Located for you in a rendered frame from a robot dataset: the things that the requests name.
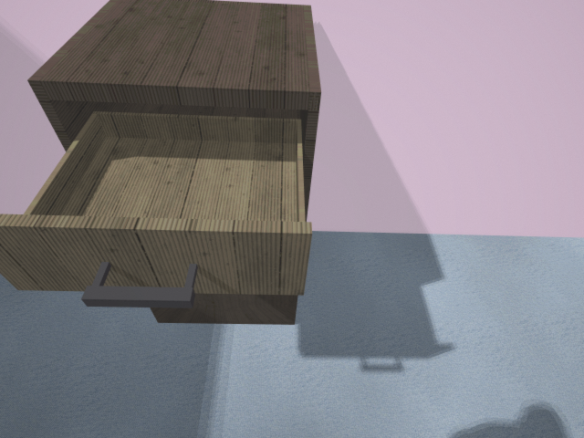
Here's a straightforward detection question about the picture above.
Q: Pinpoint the drawer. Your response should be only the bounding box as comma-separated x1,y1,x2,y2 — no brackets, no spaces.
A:
0,111,312,296

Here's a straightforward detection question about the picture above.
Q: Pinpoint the handle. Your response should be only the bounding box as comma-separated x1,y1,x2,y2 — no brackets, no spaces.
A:
81,262,198,308

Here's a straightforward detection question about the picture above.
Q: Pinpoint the cabinet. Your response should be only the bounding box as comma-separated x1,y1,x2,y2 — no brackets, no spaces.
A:
27,0,321,325

